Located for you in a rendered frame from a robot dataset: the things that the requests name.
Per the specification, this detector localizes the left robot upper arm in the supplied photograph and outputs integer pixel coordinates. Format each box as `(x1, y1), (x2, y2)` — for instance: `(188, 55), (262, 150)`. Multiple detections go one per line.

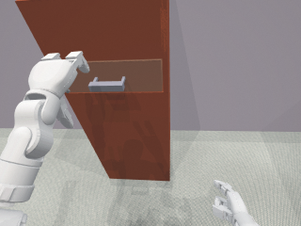
(0, 208), (28, 226)

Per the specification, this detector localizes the drawer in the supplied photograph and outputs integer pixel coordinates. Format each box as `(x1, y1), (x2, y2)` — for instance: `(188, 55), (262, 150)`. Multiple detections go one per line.
(69, 58), (163, 92)

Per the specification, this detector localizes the robot left forearm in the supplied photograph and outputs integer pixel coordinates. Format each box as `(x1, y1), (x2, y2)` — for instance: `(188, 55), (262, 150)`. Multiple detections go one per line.
(0, 89), (61, 207)

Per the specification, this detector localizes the handle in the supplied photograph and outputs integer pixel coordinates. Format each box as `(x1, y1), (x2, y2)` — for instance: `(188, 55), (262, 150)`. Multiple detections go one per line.
(88, 76), (126, 92)

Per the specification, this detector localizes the cabinet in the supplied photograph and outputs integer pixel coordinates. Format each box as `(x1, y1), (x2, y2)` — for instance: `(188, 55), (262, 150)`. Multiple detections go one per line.
(15, 0), (170, 182)

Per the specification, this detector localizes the left robot hand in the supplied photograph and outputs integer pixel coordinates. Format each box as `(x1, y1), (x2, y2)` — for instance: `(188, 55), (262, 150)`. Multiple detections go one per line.
(28, 51), (90, 129)

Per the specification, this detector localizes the robot right forearm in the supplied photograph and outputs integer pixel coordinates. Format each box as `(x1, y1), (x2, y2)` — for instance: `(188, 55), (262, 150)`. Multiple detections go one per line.
(232, 212), (260, 226)

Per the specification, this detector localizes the right robot hand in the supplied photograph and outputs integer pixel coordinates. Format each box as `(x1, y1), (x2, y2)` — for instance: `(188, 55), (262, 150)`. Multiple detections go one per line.
(212, 180), (248, 224)

